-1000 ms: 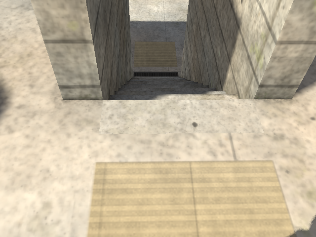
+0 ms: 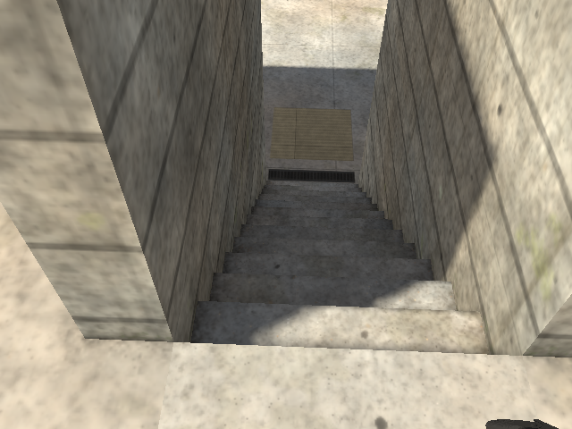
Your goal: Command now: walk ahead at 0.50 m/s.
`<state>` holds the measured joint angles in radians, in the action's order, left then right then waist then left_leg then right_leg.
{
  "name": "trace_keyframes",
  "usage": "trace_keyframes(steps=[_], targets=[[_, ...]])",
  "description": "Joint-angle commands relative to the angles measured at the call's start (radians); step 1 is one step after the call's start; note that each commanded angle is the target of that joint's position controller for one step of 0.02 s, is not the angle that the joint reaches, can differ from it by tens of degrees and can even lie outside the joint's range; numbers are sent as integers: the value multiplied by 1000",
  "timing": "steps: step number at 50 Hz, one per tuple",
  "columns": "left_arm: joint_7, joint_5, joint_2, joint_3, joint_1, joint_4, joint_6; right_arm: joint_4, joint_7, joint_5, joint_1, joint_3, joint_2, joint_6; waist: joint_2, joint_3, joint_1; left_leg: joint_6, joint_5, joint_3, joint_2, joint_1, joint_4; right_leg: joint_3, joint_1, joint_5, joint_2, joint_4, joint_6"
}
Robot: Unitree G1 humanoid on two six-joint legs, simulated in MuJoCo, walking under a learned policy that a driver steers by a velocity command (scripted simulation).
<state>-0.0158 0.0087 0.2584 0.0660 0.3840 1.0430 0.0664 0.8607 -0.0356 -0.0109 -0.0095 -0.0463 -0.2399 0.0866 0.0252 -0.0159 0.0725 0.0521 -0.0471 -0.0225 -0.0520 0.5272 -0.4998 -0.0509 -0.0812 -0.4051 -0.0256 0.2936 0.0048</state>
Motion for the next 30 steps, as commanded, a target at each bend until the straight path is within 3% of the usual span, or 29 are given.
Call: trace_keyframes(steps=[1,2,3,4,5,6,7,9,11,14,16,18,21,23,24,25,26,27,28,29,30], targets=[[-1,-15,140,16,-52,-65,-2,43,13,17,362,-82,-239,10,-50,218,-224,92,-17,67,-48,-553,-46,31,242,735,164,492,88],[9,-11,10,-21,61,-75,25,58,21,23,453,-95,-314,0,197,360,-177,265,-200,566,-305,-911,65,13,656,187,-19,889,15],[24,11,50,-16,35,-61,51,62,21,18,459,-70,-244,-5,206,406,-195,297,-292,786,-352,-925,213,157,777,-171,-33,1048,22],[32,37,127,2,-48,-89,65,44,24,9,369,-53,-194,-5,159,255,-182,251,-316,650,-321,-813,219,162,869,-138,31,1098,38],[30,35,138,0,-119,-111,68,17,25,12,290,-39,-153,-5,80,171,-160,217,-276,506,-281,-671,228,127,862,-54,91,1064,48],[23,23,134,4,-142,-124,59,7,16,26,240,-30,-128,3,20,104,-128,196,-158,414,-252,-519,253,114,807,19,128,992,40],[19,10,125,9,-124,-119,41,6,10,36,214,-22,-105,9,33,84,-88,180,-82,345,-213,-423,271,126,738,71,157,937,40],[20,6,79,2,-84,-119,9,17,3,30,224,-19,-108,10,59,61,-54,189,-37,275,-190,-327,316,121,676,100,166,875,29],[14,-1,76,1,-124,-143,-6,29,11,24,259,-26,-139,14,45,25,-51,202,-4,228,-186,-297,350,112,719,168,167,793,10],[17,-13,68,-1,-226,-186,-3,49,31,16,324,-28,-147,9,38,3,-76,182,28,176,-173,-344,360,111,792,355,163,606,-3],[24,-13,56,-5,-301,-205,6,61,45,19,363,-33,-168,5,48,-18,-103,157,5,137,-160,-357,364,96,788,465,145,475,-1],[33,-9,53,-8,-365,-224,13,81,55,13,405,-32,-163,-3,49,-32,-125,132,-20,110,-148,-376,344,77,767,545,121,361,1],[51,-4,43,-15,-440,-251,15,111,61,15,462,-32,-161,-18,62,-63,-152,127,-31,111,-175,-430,307,63,767,526,98,287,8],[69,3,67,-9,-506,-298,28,122,71,11,464,-37,-180,-31,58,-72,-153,106,27,114,-196,-484,280,71,772,460,89,235,30],[81,6,79,-6,-472,-298,30,123,69,19,445,-42,-188,-33,73,-61,-132,95,39,96,-197,-487,253,73,718,439,87,209,44],[88,3,95,0,-447,-293,23,127,76,16,436,-41,-192,-31,110,-60,-112,92,79,118,-220,-483,243,65,663,387,73,217,52],[86,-2,125,13,-385,-283,21,126,82,18,409,-45,-208,-33,123,-38,-76,80,232,112,-217,-499,179,54,588,344,55,204,70],[82,-12,149,30,-263,-252,21,129,87,16,396,-39,-197,-40,104,32,-12,57,385,80,-177,-508,33,21,445,338,20,185,97],[71,-14,204,55,-79,-195,25,123,90,18,411,-25,-171,-40,37,138,57,22,352,24,-116,-400,-202,43,195,371,47,215,128],[56,-23,292,71,69,-168,16,104,91,51,469,-3,-116,-33,-201,275,64,-20,-48,-29,-27,-172,-589,334,-54,375,259,234,199],[69,-1,301,64,45,-156,4,115,66,19,633,25,4,-2,-439,391,-33,-44,-559,51,117,146,-878,802,-276,125,419,3,361]])
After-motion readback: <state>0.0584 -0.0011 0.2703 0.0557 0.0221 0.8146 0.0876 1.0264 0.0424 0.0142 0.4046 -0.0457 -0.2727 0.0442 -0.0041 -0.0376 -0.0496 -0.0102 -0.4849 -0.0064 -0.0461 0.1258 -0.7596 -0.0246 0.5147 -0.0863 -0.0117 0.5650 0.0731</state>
